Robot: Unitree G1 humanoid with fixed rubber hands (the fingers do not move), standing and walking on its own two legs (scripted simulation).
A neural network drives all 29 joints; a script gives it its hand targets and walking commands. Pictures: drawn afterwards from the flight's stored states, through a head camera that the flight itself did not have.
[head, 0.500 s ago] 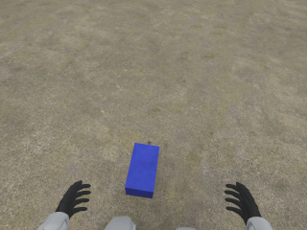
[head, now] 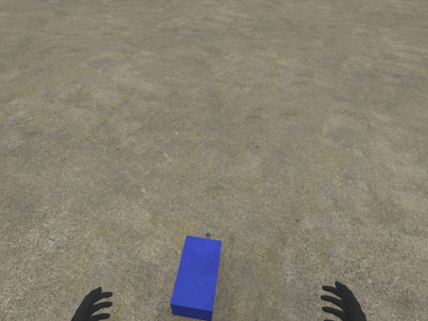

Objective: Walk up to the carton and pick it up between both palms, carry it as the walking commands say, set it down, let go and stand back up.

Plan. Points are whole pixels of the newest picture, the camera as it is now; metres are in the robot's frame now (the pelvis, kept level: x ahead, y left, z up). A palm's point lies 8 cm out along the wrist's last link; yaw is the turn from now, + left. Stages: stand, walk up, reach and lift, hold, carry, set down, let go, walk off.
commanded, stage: stand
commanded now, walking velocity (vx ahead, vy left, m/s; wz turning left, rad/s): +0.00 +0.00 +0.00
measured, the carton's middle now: (198, 276) +0.44 +0.08 -0.68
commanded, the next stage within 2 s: none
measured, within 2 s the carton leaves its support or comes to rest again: neither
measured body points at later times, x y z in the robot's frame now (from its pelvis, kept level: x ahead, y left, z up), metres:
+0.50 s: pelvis -0.03 +0.01 +0.00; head -0.07 +0.03 +0.45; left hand +0.09 +0.28 -0.10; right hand +0.13 -0.23 -0.08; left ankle +0.00 +0.13 -0.72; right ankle -0.06 -0.11 -0.72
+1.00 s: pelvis -0.04 +0.01 +0.00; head -0.09 +0.04 +0.45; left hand +0.06 +0.28 -0.11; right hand +0.11 -0.23 -0.08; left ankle +0.00 +0.13 -0.72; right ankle -0.06 -0.11 -0.72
